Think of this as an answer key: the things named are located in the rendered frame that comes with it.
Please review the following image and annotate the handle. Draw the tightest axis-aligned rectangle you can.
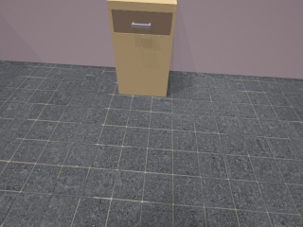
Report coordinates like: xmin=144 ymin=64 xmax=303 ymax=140
xmin=131 ymin=22 xmax=151 ymax=29

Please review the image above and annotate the drawer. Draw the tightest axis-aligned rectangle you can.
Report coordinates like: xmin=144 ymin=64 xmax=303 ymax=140
xmin=111 ymin=9 xmax=172 ymax=36

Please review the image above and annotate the cabinet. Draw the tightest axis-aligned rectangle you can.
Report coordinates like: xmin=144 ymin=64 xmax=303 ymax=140
xmin=106 ymin=0 xmax=177 ymax=97

